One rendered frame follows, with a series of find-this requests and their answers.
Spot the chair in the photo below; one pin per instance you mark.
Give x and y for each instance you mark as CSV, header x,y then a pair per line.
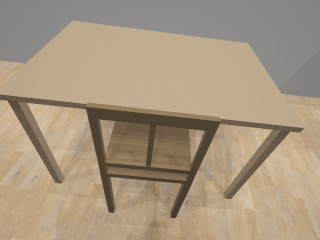
x,y
150,145

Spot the table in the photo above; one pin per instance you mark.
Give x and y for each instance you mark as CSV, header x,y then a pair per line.
x,y
129,67

